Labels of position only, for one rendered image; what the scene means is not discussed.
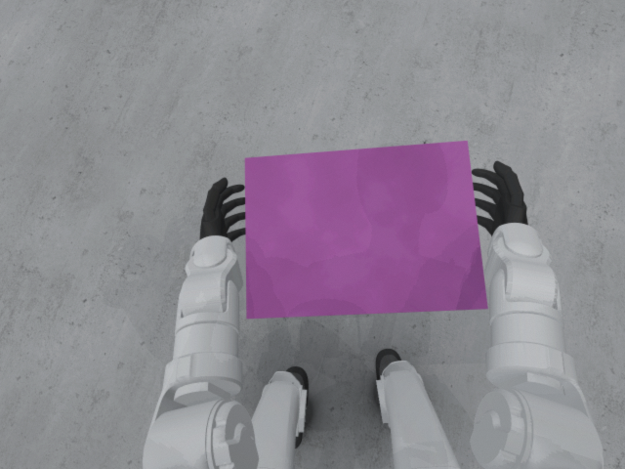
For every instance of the left robot foot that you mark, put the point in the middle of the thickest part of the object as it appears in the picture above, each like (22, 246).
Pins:
(301, 375)

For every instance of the carton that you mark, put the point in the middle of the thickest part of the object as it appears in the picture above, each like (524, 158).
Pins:
(362, 231)

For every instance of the robot left forearm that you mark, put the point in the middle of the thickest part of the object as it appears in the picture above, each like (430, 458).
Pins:
(205, 365)

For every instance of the robot left hand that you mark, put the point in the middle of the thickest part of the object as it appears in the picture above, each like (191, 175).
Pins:
(213, 221)

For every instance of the right robot upper arm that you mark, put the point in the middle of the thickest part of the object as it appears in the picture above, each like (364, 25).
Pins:
(514, 429)

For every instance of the left robot upper arm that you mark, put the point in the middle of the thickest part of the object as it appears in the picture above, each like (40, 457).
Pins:
(213, 435)

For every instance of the robot right forearm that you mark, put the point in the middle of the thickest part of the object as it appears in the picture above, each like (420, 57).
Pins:
(526, 318)

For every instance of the left robot shin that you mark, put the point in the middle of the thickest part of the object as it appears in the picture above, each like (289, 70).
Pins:
(284, 376)

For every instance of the robot right hand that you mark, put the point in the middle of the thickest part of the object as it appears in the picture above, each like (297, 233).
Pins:
(509, 206)

